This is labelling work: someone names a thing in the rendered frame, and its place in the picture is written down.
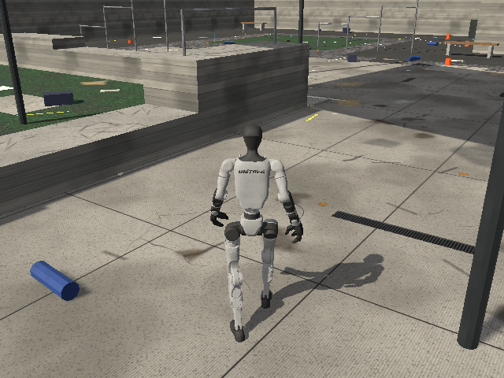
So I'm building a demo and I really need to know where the robot left forearm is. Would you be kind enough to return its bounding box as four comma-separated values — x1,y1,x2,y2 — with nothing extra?
210,189,223,216

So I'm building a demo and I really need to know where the robot left hand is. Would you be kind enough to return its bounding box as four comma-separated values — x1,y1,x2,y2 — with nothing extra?
210,212,228,227

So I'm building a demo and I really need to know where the robot left upper arm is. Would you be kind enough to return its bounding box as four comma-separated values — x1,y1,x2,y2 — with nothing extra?
215,158,236,201

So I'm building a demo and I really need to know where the robot right upper arm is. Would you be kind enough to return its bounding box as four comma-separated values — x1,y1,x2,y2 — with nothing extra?
269,158,290,203

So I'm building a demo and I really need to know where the robot right hand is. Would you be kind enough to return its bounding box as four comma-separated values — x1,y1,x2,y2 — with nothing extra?
285,223,303,243

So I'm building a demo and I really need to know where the robot right forearm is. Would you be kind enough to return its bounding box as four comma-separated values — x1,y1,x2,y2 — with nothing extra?
283,191,301,226

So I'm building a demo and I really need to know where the robot head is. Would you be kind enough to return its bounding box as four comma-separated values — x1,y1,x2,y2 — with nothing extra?
239,124,266,162

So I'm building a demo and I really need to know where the right robot thigh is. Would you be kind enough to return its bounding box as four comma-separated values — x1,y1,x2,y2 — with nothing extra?
261,219,278,264

